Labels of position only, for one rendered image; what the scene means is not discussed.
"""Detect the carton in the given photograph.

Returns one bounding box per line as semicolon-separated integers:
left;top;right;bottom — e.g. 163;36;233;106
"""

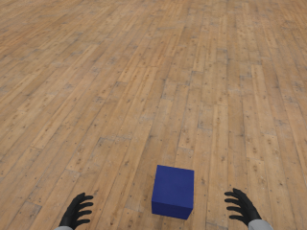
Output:
151;165;195;220

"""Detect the right robot hand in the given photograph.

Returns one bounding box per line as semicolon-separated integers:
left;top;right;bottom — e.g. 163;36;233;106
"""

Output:
224;188;261;227

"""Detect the left robot hand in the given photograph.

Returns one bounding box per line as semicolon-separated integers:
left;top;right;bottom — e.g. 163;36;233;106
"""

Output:
59;193;94;230

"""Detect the right robot forearm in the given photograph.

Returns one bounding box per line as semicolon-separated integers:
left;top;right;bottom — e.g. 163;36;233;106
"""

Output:
248;219;273;230

